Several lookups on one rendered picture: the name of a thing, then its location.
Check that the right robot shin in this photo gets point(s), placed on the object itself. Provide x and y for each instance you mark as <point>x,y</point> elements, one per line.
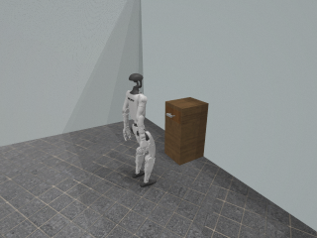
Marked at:
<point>148,168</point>

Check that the robot torso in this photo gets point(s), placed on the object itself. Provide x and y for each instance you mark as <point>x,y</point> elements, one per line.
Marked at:
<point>133,101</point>

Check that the right robot hand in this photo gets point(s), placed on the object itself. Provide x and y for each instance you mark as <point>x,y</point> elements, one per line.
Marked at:
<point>144,144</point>

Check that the robot left upper arm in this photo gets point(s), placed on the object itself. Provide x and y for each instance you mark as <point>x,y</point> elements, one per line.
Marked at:
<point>126,103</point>

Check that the robot right upper arm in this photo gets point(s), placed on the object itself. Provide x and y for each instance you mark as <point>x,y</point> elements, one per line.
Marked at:
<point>141,106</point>

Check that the handle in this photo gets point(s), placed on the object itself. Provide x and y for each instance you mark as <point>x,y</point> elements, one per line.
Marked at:
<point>169,115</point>

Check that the cabinet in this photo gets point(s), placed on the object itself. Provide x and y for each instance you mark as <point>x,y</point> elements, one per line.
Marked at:
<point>185,142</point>

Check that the left robot hand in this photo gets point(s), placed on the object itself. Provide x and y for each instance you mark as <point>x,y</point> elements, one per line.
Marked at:
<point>128,131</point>

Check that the right robot forearm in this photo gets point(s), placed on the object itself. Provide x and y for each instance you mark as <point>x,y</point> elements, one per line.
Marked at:
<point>141,130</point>

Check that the drawer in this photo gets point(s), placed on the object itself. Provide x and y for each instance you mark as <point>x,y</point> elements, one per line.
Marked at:
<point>177,117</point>

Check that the left robot forearm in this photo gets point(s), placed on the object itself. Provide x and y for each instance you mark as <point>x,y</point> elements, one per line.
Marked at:
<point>126,119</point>

